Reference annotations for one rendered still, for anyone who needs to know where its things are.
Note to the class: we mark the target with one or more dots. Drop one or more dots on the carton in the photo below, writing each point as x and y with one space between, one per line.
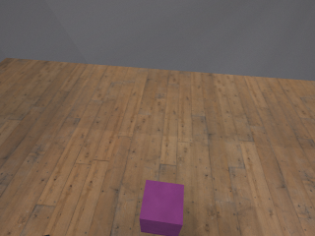
162 208

